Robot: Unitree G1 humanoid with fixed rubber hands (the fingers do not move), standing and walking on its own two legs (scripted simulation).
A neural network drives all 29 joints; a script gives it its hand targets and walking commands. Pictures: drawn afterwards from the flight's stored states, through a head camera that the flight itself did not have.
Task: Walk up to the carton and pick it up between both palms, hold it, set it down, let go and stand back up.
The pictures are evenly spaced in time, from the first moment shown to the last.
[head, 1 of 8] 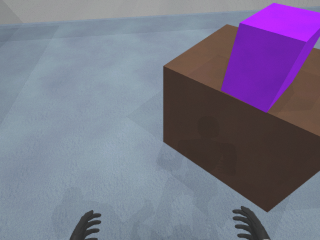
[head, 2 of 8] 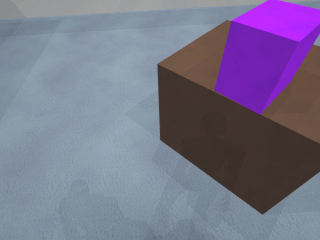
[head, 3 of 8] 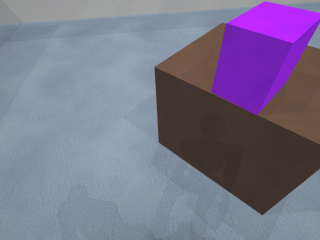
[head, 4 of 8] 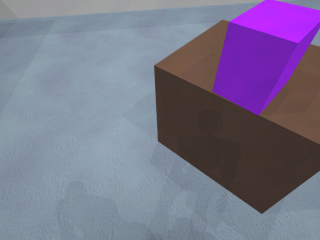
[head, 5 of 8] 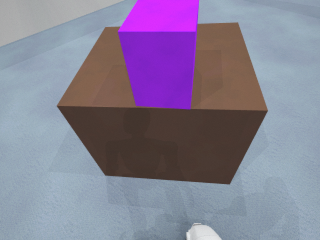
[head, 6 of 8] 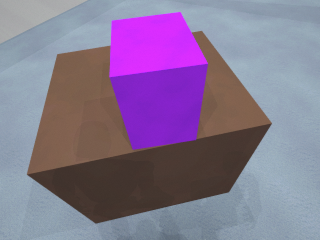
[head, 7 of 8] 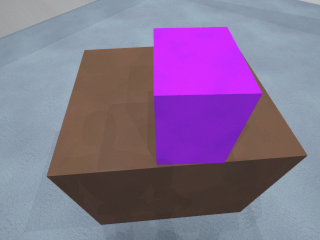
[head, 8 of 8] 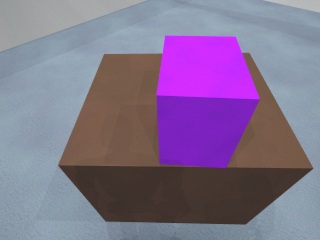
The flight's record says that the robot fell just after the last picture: no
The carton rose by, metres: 0.00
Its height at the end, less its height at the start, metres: +0.00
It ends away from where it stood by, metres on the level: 0.00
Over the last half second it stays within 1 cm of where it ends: yes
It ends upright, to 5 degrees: yes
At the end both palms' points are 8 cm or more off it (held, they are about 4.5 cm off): yes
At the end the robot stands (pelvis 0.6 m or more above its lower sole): yes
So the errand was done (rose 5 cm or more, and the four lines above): no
